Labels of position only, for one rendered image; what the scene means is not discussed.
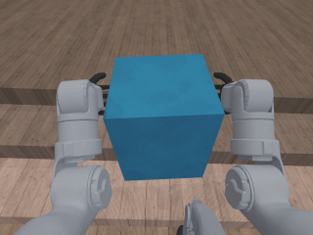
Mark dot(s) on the robot left forearm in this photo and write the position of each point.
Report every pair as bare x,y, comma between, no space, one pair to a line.
78,103

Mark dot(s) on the robot right upper arm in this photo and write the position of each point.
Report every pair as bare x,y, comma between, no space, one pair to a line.
261,193

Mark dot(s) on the right robot thigh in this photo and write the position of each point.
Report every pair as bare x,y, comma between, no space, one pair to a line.
201,219

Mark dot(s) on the carton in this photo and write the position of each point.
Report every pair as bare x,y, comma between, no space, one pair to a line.
162,115

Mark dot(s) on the robot right shin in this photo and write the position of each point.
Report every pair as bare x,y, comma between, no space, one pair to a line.
185,230

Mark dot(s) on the right robot hand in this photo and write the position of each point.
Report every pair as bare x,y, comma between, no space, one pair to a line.
224,77

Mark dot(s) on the robot right forearm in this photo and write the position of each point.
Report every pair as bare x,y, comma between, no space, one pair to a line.
251,104

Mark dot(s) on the robot left upper arm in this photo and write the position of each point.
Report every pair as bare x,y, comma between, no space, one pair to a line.
78,193

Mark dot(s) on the left robot hand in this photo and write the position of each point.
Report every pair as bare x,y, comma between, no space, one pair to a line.
95,79

